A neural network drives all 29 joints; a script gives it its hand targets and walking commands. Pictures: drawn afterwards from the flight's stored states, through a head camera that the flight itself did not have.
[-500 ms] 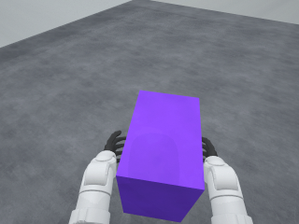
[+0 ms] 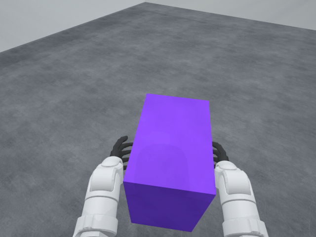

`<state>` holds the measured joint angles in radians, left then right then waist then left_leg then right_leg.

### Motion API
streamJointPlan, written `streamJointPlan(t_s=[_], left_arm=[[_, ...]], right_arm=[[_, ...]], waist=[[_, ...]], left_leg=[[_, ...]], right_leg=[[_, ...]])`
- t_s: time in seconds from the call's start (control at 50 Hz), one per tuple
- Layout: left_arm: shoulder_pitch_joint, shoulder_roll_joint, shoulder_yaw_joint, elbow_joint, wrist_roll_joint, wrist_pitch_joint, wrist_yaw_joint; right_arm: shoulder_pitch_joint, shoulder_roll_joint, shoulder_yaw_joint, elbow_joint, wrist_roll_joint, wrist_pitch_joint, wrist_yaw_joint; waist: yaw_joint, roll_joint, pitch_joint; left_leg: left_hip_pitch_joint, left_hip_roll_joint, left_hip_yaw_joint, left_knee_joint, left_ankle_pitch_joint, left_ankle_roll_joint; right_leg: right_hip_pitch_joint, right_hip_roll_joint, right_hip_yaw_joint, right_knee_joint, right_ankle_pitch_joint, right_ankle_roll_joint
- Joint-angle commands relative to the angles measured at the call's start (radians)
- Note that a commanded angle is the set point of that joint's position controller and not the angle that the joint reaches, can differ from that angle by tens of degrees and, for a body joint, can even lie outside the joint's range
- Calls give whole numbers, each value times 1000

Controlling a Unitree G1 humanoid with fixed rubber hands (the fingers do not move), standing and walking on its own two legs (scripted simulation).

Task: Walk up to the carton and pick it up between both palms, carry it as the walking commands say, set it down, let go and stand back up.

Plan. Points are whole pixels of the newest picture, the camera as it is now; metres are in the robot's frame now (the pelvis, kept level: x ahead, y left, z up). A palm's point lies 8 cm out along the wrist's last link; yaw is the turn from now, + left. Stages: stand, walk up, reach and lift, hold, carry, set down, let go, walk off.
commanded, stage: hold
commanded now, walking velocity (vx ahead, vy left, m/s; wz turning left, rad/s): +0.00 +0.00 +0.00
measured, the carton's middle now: (169, 163) +0.33 +0.00 -0.02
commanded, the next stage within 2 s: carry in 0.82 s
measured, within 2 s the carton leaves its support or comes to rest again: neither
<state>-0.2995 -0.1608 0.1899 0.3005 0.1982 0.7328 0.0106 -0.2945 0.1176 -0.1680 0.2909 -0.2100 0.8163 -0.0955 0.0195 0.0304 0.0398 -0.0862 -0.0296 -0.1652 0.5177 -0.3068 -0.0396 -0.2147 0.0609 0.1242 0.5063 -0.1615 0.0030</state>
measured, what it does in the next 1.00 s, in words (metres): stands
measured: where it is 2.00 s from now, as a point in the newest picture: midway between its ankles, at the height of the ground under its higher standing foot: outside the picture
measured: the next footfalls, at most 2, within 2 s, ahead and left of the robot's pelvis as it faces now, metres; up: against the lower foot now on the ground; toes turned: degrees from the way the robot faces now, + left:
right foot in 1.64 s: -0.02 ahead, -0.08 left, +0.00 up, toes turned +15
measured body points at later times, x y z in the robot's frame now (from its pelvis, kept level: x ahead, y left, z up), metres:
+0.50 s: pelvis +0.01 +0.01 +0.00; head -0.02 -0.01 +0.45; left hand +0.31 +0.15 +0.04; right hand +0.30 -0.13 +0.02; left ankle +0.00 +0.15 -0.73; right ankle +0.08 -0.11 -0.73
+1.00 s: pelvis +0.00 +0.02 -0.01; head -0.01 +0.02 +0.44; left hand +0.30 +0.16 +0.05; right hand +0.31 -0.12 +0.04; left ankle +0.00 +0.15 -0.73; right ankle +0.08 -0.11 -0.73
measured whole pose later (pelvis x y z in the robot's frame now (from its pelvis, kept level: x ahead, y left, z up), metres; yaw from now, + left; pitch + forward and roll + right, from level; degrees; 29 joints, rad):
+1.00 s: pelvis +0.00 +0.02 -0.01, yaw +3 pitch -1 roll +1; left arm -0.23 -0.15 0.11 0.04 0.14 0.85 0.07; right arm -0.29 0.11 -0.11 0.09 -0.14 0.92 -0.13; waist -0.05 -0.01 -0.02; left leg -0.26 -0.05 -0.08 0.60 -0.31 -0.01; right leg -0.37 0.00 0.09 0.58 -0.19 0.04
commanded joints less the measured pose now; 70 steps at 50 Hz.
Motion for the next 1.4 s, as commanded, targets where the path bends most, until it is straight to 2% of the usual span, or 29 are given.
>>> streamJointPlan(t_s=[0.0,0.08,0.1,0.22,0.28,0.44,0.46,0.6,0.66,0.78,0.8,0.82,0.86,0.92,0.94,0.96,0.98,1.04,1.08,1.12,1.14,1.16,1.22,1.24,1.26,1.28,1.3,1.34,1.38], left_arm=[[-645,-993,-616,-101,-255,-45,-247],[-597,-1019,-640,-154,-273,-38,-246],[-571,-988,-625,-146,-260,-34,-241],[-561,-996,-639,-139,-270,-22,-237],[-565,-1021,-672,-203,-281,-37,-236],[-511,-1004,-671,-218,-279,-33,-215],[-484,-1006,-677,-184,-268,-17,-215],[-469,-1003,-676,-210,-277,-27,-214],[-454,-990,-651,-173,-260,-21,-210],[-494,-1011,-675,-200,-272,-35,-207],[-505,-997,-650,-255,-297,-9,-200],[-524,-985,-674,-348,-316,-7,-188],[-492,-986,-681,-399,-319,26,-171],[-487,-951,-683,-437,-314,94,-131],[-565,-945,-708,-486,-328,110,-117],[-518,-943,-721,-496,-326,143,-110],[-643,-940,-738,-538,-353,152,-95],[-691,-863,-722,-536,-382,219,-38],[-742,-796,-654,-468,-371,257,-2],[-849,-768,-634,-457,-377,282,35],[-828,-765,-627,-465,-372,302,59],[-867,-758,-584,-424,-353,309,76],[-630,-757,-525,-403,-328,350,112],[-691,-765,-522,-430,-338,348,122],[-742,-774,-520,-463,-339,349,131],[-714,-774,-516,-453,-331,354,134],[-796,-779,-547,-486,-342,341,143],[-917,-812,-572,-555,-388,320,144],[-809,-837,-560,-518,-393,317,139]], right_arm=[[-739,1142,681,-231,356,-102,283],[-681,1109,684,-256,335,-96,282],[-683,1102,679,-261,335,-91,283],[-625,1066,670,-255,321,-90,284],[-687,1079,727,-372,356,-103,282],[-630,1041,725,-348,342,-95,282],[-557,1024,702,-310,330,-84,277],[-624,1014,746,-408,361,-102,286],[-577,985,703,-332,325,-89,279],[-633,1011,739,-373,352,-105,287],[-730,1043,724,-389,338,-86,272],[-775,1041,756,-490,372,-79,260],[-761,1062,793,-524,406,-44,243],[-696,1044,766,-470,424,24,219],[-758,1041,775,-495,448,35,211],[-659,1036,747,-469,433,58,204],[-762,1033,761,-494,455,75,192],[-715,936,721,-488,415,135,119],[-818,877,676,-466,387,166,65],[-941,824,636,-504,366,185,13],[-879,824,608,-460,359,212,-2],[-952,784,573,-458,352,220,-17],[-804,802,571,-445,386,261,-36],[-821,813,561,-431,394,267,-35],[-898,831,558,-447,413,270,-35],[-837,827,535,-403,400,276,-39],[-866,836,532,-421,400,261,-44],[-918,894,542,-466,409,250,-48],[-934,895,568,-559,426,229,-55]], waist=[[22,-33,-369],[-10,-31,-391],[11,-41,-385],[-9,-27,-313],[-7,-25,-398],[0,-45,-388],[-13,6,-340],[6,-9,-381],[-13,-39,-323],[-2,-7,-369],[-12,-126,-464],[-17,-203,-488],[-15,-250,-519],[-35,-147,-550],[-38,-57,-586],[-44,63,-574],[-41,103,-588],[-19,159,-507],[0,71,-459],[0,-89,-474],[2,-209,-490],[-5,-281,-486],[-35,-203,-511],[-44,-183,-541],[-53,20,-510],[-56,222,-468],[-49,180,-485],[-44,14,-515],[-43,-47,-549]], left_leg=[[-206,-56,81,-139,62,51],[-152,-61,70,-139,163,45],[-152,-62,80,-146,136,46],[-154,-59,69,-161,141,40],[-129,-59,65,-139,159,42],[-111,-61,56,-145,225,38],[-117,-60,58,-148,234,33],[-112,-62,56,-143,260,33],[-116,-61,58,-150,242,34],[-122,-64,55,-146,261,32],[-122,73,59,81,193,31],[-143,32,69,125,57,32],[-193,-10,123,76,-124,39],[-124,36,68,46,10,64],[-50,78,25,35,124,86],[-42,177,-81,17,358,117],[-21,222,-118,24,512,149],[-91,263,-149,34,578,184],[-285,184,-110,53,275,141],[-471,25,47,191,-126,66],[-466,-47,186,390,-214,36],[-442,-6,252,420,-251,25],[-211,6,245,178,-84,53],[-99,24,178,72,-4,82],[-74,150,-48,-109,-26,104],[-36,387,-402,-198,174,171],[-40,407,-410,-154,234,218],[9,334,-251,-84,369,202],[41,304,-202,-39,525,208]], right_leg=[[378,12,-35,-70,55,32],[357,19,-43,-64,157,24],[362,19,-50,-69,129,31],[352,25,-49,-80,145,19],[381,28,-46,-58,164,22],[359,30,-48,-52,215,17],[361,33,-49,-59,230,10],[359,34,-47,-54,247,14],[342,35,-57,-67,213,15],[339,39,-56,-53,230,10],[172,-211,53,-42,441,-29],[156,-247,124,-69,399,-54],[175,-296,183,-101,335,-86],[31,-255,73,-4,310,-53],[-19,-225,24,68,334,-28],[-87,-164,-67,194,266,7],[-144,-126,-97,251,106,24],[-205,-112,-116,211,-200,27],[-88,-129,-93,104,-102,-4],[29,-299,129,-34,-17,-57],[25,-412,221,-136,25,-120],[-31,-483,229,-167,-54,-138],[-170,-373,-3,-48,22,-41],[-238,-326,-61,62,39,7],[-329,-222,-175,231,-135,65],[-519,-103,-256,427,-365,115],[-535,-128,-131,558,-395,98],[-511,-152,-118,573,-323,73],[-486,-152,-114,552,-286,69]])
